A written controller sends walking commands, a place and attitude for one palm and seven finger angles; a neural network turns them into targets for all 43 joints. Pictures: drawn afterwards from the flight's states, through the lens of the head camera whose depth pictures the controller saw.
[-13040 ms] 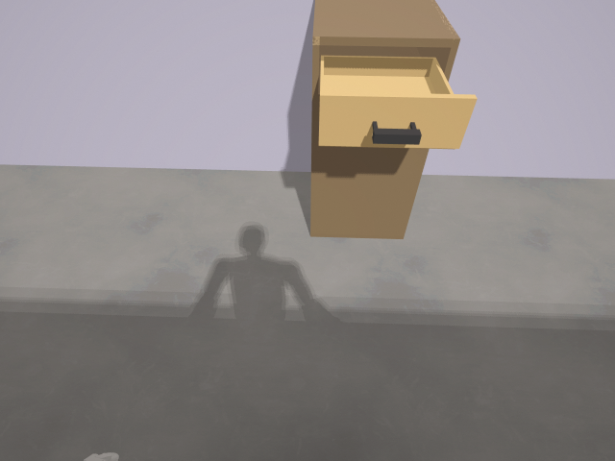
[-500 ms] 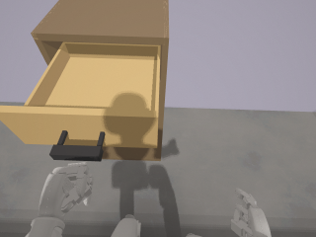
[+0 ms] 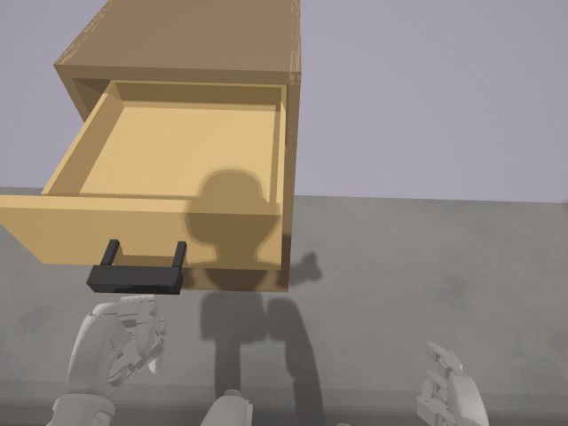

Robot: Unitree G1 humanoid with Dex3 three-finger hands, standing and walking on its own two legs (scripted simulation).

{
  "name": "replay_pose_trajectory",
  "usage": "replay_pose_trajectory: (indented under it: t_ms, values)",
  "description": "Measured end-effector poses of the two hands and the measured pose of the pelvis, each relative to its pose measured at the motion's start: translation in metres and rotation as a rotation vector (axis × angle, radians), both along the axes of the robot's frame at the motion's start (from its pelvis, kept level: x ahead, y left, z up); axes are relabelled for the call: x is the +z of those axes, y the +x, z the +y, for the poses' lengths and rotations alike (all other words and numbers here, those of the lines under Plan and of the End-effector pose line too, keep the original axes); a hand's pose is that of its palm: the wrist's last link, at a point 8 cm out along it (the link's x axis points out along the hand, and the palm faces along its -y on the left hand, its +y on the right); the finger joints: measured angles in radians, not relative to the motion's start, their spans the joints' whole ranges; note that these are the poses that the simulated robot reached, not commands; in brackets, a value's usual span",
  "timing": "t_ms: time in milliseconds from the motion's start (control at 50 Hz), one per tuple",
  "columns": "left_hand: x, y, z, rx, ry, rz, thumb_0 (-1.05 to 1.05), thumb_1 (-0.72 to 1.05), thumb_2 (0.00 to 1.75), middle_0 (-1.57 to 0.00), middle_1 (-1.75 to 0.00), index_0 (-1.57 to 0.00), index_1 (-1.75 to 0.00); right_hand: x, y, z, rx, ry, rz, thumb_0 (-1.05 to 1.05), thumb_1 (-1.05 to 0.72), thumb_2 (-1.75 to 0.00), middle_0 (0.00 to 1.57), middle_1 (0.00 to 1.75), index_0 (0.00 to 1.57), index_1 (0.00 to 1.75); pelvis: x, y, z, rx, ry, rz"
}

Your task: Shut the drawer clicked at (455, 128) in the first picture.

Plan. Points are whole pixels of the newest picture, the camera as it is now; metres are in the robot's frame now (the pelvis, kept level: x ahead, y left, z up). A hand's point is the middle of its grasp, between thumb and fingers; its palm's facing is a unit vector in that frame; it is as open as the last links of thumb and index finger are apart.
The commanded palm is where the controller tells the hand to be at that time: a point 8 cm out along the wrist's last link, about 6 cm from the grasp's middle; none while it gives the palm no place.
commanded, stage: push the drawer shut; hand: left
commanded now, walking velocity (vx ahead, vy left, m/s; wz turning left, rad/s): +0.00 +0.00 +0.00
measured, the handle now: (142, 263) +0.32 +0.21 +0.07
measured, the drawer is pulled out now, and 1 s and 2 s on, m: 0.29 0.20 0.07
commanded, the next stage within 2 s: none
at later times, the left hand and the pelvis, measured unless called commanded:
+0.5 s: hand (167, 308) +0.26 +0.16 +0.06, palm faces -0.02 -1.00 -0.07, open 3.0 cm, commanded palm +0.26 +0.21 +0.07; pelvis -0.01 +0.00 +0.00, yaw +0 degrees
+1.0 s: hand (176, 264) +0.32 +0.16 +0.06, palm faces -0.01 -1.00 -0.06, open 3.1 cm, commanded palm +0.32 +0.21 +0.07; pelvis -0.02 +0.01 +0.01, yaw +0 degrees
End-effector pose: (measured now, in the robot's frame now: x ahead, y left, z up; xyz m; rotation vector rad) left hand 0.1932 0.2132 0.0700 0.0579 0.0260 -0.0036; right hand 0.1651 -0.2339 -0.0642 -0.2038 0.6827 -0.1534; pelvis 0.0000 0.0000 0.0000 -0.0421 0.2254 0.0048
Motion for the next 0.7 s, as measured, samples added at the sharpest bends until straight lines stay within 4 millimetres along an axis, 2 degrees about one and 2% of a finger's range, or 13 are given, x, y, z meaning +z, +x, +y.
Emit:
replay_pose_trajectory:
  t_ms: [160,440,700]
  values:
    - [-0.003,0.020,-0.002,-0.016,0.003,-0.024,0.02,0.89,0.91,-1.40,-1.60,-1.40,-1.60,-0.004,-0.002,-0.001,0.013,-0.007,0.014,0.01,-0.90,-0.90,0.20,0.30,0.20,0.30,-0.002,-0.002,-0.001,0.001,0.000,0.006]
    - [-0.005,0.038,0.002,-0.010,0.007,-0.030,-0.01,0.82,0.94,-1.40,-1.60,-1.40,-1.60,-0.010,-0.015,-0.004,0.019,-0.019,0.062,0.01,-0.90,-0.90,0.20,0.30,0.20,0.30,0.001,-0.007,-0.001,0.008,-0.002,-0.002]
    - [-0.004,0.070,0.002,-0.019,0.004,-0.035,0.01,0.82,0.94,-1.40,-1.60,-1.40,-1.60,-0.010,-0.030,-0.003,0.003,-0.017,0.087,0.01,-0.90,-0.90,0.20,0.30,0.20,0.30,0.004,-0.016,0.001,0.004,-0.002,-0.014]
